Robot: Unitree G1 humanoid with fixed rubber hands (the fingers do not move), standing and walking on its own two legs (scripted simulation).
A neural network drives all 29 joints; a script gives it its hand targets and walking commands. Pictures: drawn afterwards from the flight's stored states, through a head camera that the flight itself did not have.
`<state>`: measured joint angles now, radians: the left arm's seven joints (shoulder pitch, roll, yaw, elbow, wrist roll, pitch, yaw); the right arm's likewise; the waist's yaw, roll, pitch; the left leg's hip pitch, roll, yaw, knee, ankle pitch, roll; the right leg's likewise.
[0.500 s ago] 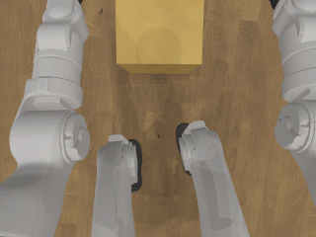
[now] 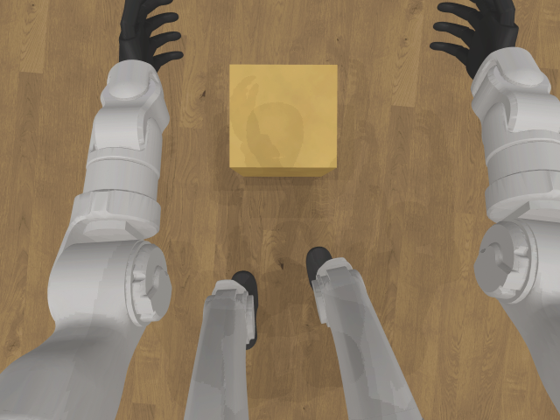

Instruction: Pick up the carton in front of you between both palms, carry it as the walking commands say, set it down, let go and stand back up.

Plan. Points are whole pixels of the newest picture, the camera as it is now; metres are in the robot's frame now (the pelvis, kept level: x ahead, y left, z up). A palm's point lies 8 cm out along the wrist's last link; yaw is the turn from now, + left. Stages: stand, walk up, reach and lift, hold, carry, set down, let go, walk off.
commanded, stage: let go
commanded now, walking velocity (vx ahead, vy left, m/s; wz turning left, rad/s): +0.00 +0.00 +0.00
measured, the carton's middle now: (282, 129) +0.53 -0.06 -0.49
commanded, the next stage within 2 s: stand in 1.40 s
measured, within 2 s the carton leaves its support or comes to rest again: neither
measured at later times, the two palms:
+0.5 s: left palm (54, 200) +0.40 +0.17 +0.01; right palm out of the picture +0.36 -0.27 +0.01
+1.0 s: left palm out of the picture +0.26 +0.25 +0.09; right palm out of the picture +0.24 -0.21 +0.09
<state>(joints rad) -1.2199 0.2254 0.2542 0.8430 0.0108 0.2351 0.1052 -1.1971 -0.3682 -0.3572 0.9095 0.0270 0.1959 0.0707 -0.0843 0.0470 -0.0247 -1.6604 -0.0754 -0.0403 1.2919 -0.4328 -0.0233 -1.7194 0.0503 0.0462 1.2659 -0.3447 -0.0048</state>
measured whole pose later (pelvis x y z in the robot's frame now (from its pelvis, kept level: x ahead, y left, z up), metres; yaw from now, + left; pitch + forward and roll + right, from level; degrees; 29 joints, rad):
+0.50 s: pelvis +0.05 -0.01 +0.11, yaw -1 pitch +31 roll +1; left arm -0.40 0.12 0.16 0.56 0.07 0.09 0.06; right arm -0.39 -0.26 -0.22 0.60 -0.04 0.07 0.14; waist -0.06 0.02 -0.05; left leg -1.01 -0.05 -0.07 0.78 -0.31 -0.02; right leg -1.07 0.04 0.05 0.78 -0.25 -0.02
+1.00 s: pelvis +0.09 +0.02 +0.16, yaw -2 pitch +0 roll -1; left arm 0.22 0.20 0.05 0.44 0.02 0.06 -0.05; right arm 0.23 -0.20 -0.04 0.43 0.00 0.06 0.08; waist -0.01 0.00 0.08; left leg -0.16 -0.05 -0.06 0.47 -0.30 0.04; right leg -0.20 0.03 0.06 0.43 -0.23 0.01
